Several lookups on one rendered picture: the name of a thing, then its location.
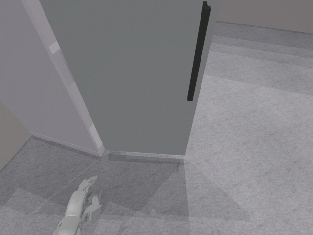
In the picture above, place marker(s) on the handle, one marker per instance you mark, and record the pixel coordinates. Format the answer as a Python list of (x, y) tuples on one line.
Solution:
[(199, 48)]

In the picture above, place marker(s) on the robot left forearm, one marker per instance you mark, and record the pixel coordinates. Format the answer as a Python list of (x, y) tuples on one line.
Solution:
[(70, 225)]

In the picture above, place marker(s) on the left robot hand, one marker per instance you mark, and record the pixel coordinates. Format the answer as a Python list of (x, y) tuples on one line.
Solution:
[(79, 202)]

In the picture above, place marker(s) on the fridge door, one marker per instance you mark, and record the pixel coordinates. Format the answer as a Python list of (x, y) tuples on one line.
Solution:
[(132, 62)]

